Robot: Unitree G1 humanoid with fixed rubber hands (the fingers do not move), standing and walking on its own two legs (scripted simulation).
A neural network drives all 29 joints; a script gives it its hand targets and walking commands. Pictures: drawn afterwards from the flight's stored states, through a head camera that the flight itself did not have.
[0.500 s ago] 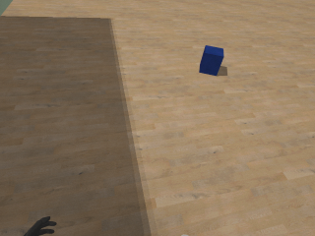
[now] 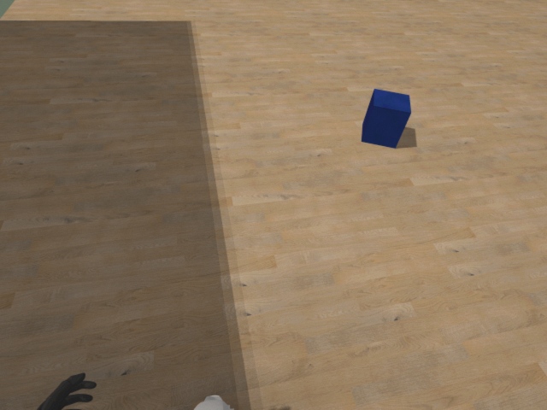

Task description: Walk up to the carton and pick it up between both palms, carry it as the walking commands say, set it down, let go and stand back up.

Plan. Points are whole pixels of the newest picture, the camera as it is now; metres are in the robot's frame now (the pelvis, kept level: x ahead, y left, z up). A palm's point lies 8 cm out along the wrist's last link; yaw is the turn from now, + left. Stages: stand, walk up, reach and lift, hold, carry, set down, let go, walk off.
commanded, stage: walk up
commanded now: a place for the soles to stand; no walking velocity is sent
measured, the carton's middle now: (384, 118) +1.85 -0.60 -0.63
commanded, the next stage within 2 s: none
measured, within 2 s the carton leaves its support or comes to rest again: neither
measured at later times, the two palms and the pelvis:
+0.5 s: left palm (182, 217) +0.48 +0.23 -0.05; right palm out of the picture +0.22 -0.44 -0.08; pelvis +0.24 -0.08 -0.01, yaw -8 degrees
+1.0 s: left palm (218, 188) +0.61 +0.18 -0.10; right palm out of the picture +0.48 -0.51 -0.04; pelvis +0.45 -0.13 +0.00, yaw -7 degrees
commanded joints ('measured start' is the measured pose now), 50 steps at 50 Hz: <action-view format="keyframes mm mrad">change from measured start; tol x32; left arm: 1 -208 44 2 -153 4 -30 -4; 22 187 335 115 91 1 -18 15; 50 -75 161 40 31 4 9 -23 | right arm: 1 405 -427 -144 55 -26 -34 -39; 9 -3 -342 -92 -65 -10 -31 -40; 34 -65 -217 -55 23 9 10 13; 39 310 -336 -125 113 -11 -4 -25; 50 -57 -368 -105 -32 -9 -19 -33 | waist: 1 -287 437 -162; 4 -163 46 -181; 17 -91 178 -8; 22 163 -434 -214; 40 -224 305 -193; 50 -38 189 1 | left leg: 1 735 238 -450 -413 -518 144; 17 239 184 45 -463 -192 136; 20 178 140 110 -143 218 98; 23 -349 -32 -39 619 -247 35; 38 547 -99 91 -136 39 25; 40 785 387 -698 -481 -469 266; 50 135 210 -93 -427 -358 173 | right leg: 1 -710 11 39 436 -132 -12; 20 33 -78 47 -36 150 3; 22 437 -440 720 -384 -264 -90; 36 -165 -317 197 -324 -178 -140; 40 -738 -58 53 521 -155 33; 50 -299 -199 146 168 99 80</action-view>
